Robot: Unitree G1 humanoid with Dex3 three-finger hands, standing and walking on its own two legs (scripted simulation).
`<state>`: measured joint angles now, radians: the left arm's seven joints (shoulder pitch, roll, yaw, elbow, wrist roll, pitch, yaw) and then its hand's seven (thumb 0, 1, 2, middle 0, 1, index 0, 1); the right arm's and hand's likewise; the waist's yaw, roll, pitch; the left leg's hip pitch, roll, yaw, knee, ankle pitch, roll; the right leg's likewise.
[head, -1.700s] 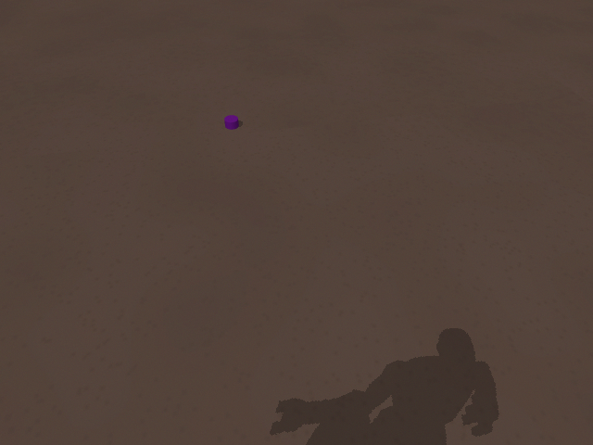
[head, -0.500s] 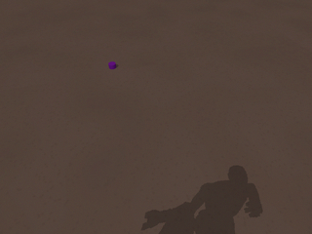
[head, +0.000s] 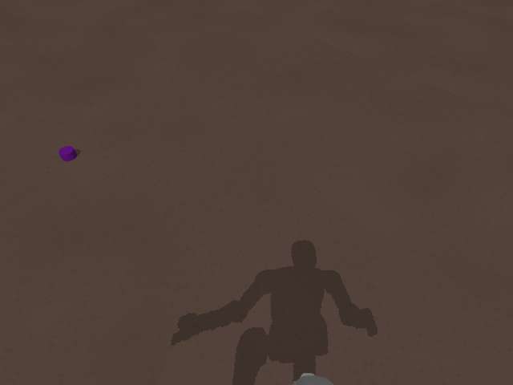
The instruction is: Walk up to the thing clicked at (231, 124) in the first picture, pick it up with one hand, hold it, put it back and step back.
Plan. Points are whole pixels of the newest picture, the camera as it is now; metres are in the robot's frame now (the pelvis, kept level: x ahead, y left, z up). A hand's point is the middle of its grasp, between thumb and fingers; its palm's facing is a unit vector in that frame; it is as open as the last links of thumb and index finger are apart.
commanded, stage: walk up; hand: left
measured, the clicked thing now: (67, 153) +1.59 +0.98 -0.75
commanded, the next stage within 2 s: none
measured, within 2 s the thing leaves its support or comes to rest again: neither
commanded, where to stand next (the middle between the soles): +1.18 +1.19 m, yaw -60 degrees
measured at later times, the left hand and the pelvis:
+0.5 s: hand (41, 294) +0.39 +0.43 -0.16, palm faces -0.29 -0.82 -0.50, open 7.3 cm; pelvis +0.27 +0.15 -0.04, yaw -15 degrees
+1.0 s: hand (37, 185) +0.69 +0.53 -0.14, palm faces -0.37 -0.70 -0.61, open 7.3 cm; pelvis +0.48 +0.28 -0.04, yaw -27 degrees
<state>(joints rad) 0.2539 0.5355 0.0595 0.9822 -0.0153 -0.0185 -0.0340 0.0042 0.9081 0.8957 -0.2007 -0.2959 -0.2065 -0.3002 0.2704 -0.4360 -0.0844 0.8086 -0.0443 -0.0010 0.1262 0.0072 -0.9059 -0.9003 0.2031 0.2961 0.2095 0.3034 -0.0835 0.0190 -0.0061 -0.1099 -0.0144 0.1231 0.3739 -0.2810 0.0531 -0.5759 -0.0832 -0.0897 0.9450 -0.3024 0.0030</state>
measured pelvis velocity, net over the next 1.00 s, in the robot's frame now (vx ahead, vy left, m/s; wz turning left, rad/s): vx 0.48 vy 0.28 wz -0.46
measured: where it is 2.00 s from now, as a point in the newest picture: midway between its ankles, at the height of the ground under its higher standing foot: (108, 264)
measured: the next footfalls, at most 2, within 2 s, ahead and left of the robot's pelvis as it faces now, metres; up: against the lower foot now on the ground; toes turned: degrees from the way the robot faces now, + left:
right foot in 0.18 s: +0.22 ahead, -0.10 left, +0.00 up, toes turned -18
left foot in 0.52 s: +0.49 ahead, +0.30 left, +0.00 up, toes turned -13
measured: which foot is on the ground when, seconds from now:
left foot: down 0.00-0.22, up 0.24-0.50, down 0.52-0.90, up 0.92-1.00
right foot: up 0.00-0.16, down 0.18-0.54, up 0.56-0.88, down 0.90-1.00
